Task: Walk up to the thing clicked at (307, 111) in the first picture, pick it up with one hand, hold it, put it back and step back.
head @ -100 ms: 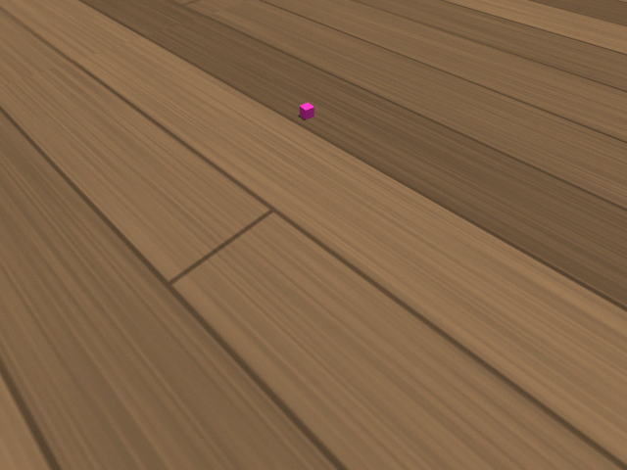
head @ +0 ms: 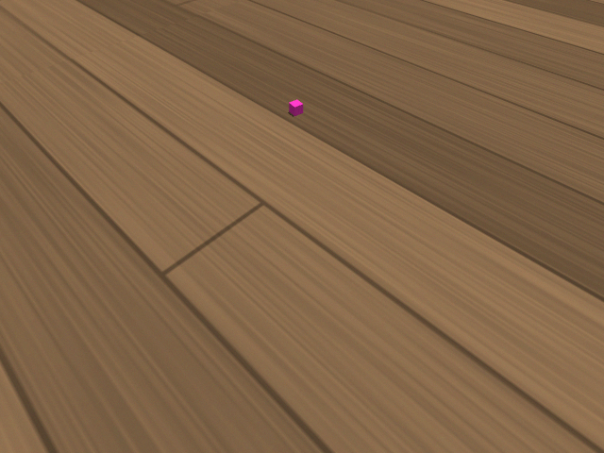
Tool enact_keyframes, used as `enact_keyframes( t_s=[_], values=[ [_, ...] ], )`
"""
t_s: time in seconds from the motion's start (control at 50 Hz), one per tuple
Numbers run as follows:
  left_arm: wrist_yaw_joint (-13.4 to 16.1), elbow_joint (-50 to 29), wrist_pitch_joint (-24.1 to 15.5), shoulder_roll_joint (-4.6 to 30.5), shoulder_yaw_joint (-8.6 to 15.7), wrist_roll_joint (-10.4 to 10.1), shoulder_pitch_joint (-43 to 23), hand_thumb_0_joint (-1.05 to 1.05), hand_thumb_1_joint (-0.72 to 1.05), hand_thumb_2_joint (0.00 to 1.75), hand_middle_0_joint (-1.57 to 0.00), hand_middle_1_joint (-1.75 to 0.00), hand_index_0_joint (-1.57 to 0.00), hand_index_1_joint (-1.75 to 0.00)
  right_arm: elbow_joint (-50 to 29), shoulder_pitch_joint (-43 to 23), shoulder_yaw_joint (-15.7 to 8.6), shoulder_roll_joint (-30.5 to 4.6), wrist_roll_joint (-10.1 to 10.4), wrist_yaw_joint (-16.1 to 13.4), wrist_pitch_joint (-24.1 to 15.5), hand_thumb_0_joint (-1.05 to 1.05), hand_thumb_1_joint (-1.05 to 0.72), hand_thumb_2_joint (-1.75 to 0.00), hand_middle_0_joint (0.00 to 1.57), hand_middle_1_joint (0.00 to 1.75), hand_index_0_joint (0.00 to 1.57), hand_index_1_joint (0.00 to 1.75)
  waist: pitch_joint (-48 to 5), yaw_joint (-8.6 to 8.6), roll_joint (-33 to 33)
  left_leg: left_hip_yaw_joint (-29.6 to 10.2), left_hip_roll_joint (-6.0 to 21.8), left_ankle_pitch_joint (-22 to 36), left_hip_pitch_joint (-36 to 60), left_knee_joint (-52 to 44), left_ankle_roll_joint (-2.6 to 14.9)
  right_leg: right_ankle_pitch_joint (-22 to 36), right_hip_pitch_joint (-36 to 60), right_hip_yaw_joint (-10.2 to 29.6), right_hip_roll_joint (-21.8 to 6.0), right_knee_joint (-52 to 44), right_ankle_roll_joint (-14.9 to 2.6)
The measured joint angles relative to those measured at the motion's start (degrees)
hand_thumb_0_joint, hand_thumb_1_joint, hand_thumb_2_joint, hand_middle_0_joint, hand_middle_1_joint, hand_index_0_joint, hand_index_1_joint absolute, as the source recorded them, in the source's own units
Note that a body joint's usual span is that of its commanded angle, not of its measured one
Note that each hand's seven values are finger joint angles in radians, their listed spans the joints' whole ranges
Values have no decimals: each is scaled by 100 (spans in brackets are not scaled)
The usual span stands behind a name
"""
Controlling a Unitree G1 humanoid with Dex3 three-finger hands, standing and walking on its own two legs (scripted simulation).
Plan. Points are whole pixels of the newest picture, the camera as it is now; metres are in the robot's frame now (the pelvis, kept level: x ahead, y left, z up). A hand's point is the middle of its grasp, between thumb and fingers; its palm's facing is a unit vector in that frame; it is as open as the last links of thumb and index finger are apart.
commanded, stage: stand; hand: left
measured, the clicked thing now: (296, 107) +2.01 +0.07 -0.75
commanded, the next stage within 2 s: walk up in 1.02 s
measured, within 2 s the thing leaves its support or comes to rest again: neither
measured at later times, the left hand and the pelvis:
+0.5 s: hand out of the picture +0.08 +0.25 -0.16, palm faces -0.02 -0.94 -0.34, open 7.4 cm; pelvis +0.01 +0.00 +0.00, yaw +0 degrees
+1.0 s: hand out of the picture +0.08 +0.25 -0.15, palm faces -0.01 -0.94 -0.34, open 7.4 cm; pelvis +0.01 +0.00 +0.00, yaw +0 degrees
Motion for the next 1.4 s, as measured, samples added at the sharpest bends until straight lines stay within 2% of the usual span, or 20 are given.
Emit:
enact_keyframes(
  t_s=[1.02,1.04,1.1,1.14,1.2,1.26,1.32,1.34,1.36,1.38,1.4],
  values=[
    [21,-29,-1,14,1,-2,32,1,91,90,-20,-30,-20,-30,38,-7,12,-60,16,-9,19,0,-90,-89,20,30,20,30,-21,-12,7,-43,4,-4,122,-134,-10,7,162,-45,3,-185,-1],
    [-41,-97,3,21,58,30,77,1,91,90,-20,-30,-20,-30,-20,30,-50,-59,-19,41,13,0,-90,-89,20,30,20,30,-52,-4,0,-24,4,-206,55,2,49,-165,90,-31,5,-53,-30],
    [-254,-307,-17,150,235,131,339,1,91,90,-20,-30,-20,-30,-260,257,-256,-97,-133,222,-114,0,-90,-89,20,30,20,30,-274,36,-96,105,-45,-1038,-140,482,240,-1310,-361,83,-32,875,-163],
    [-322,-362,22,264,314,169,427,1,91,90,-20,-30,-20,-30,-413,371,-371,-159,-158,279,-211,0,-90,-89,20,30,20,30,-338,4,-107,199,-15,-829,-122,432,290,-1493,-842,75,-41,1761,-158],
    [-420,-436,-2,476,365,164,408,1,91,90,-20,-30,-20,-30,-544,571,-482,-260,-168,297,-298,0,-90,-89,20,30,20,30,-245,-124,-102,214,79,-464,114,175,265,-1490,-1355,85,-145,2314,-113],
    [-532,-594,-50,653,435,141,414,1,91,90,-20,-30,-20,-30,-533,765,-541,-397,-194,343,-245,0,-90,-89,20,30,20,30,-193,-167,-103,260,199,-586,410,29,150,-1243,-1651,42,-359,2153,-39],
    [-594,-712,-105,738,487,123,490,1,91,90,-20,-30,-20,-30,-481,885,-603,-585,-209,375,-155,0,-90,-89,20,30,20,30,-223,-179,-9,311,365,-912,619,219,44,-699,-1580,-91,-499,1624,7],
    [-595,-741,-142,763,505,114,529,1,91,90,-20,-30,-20,-30,-468,912,-621,-643,-209,378,-123,1,-90,-89,20,30,20,30,-248,-168,20,322,423,-1134,624,450,59,-443,-1464,-153,-518,1414,10],
    [-575,-759,-203,763,530,108,551,1,91,90,-20,-30,-20,-30,-450,918,-638,-711,-216,368,-90,1,-90,-89,20,30,20,30,-253,-152,116,268,532,-1468,540,866,153,3,-1406,-230,-447,1404,27],
    [-530,-781,-273,715,556,114,545,1,91,90,-20,-30,-20,-30,-420,905,-651,-781,-223,340,-50,1,-90,-89,20,30,20,30,-230,-139,290,107,647,-1843,313,1569,268,-39,-1395,-363,-322,1608,5],
    [-477,-834,-335,653,569,137,555,1,91,90,-20,-30,-20,-30,-393,892,-650,-810,-203,309,1,1,-90,-89,20,30,20,30,-225,-109,400,-140,576,-2019,-38,2433,296,-246,-1370,-480,-253,1779,-27]
  ],
)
